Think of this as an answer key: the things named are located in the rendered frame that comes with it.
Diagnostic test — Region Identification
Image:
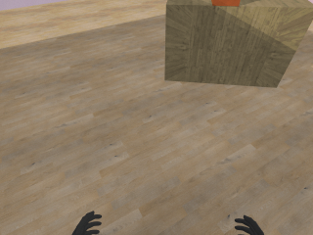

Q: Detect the pedestal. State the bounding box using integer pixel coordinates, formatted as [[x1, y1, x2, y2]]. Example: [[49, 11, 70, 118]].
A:
[[164, 0, 313, 88]]

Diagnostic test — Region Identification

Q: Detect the left robot hand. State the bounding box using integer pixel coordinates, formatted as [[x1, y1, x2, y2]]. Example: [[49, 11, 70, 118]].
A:
[[71, 211, 102, 235]]

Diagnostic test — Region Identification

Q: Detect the right robot hand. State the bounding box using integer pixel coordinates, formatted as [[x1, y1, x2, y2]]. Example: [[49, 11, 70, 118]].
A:
[[235, 215, 264, 235]]

